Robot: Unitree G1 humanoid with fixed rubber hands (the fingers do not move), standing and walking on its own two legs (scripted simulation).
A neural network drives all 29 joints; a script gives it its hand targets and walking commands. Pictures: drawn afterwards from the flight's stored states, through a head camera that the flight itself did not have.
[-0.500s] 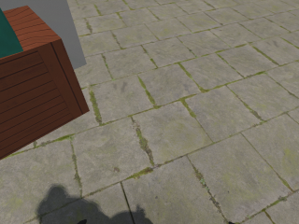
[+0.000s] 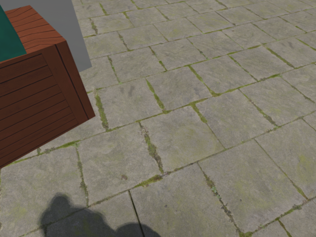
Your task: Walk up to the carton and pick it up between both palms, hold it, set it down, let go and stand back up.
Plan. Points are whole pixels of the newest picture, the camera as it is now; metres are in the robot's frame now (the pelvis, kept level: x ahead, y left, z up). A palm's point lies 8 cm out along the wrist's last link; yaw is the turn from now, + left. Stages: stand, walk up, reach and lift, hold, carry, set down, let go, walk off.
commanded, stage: stand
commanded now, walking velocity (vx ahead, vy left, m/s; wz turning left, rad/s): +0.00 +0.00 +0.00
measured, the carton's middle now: out of the picture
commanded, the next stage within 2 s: walk up in 0.14 s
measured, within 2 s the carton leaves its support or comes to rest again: neither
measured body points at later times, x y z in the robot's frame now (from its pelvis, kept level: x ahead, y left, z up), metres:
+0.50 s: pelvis +0.00 +0.03 +0.00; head +0.01 +0.03 +0.45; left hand +0.00 +0.27 -0.15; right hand +0.08 -0.21 -0.15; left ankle +0.03 +0.14 -0.67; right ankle +0.01 -0.13 -0.74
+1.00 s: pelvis +0.13 +0.18 -0.03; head +0.13 +0.17 +0.42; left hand +0.17 +0.42 -0.13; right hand +0.30 +0.01 -0.16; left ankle +0.08 +0.25 -0.74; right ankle +0.27 +0.12 -0.73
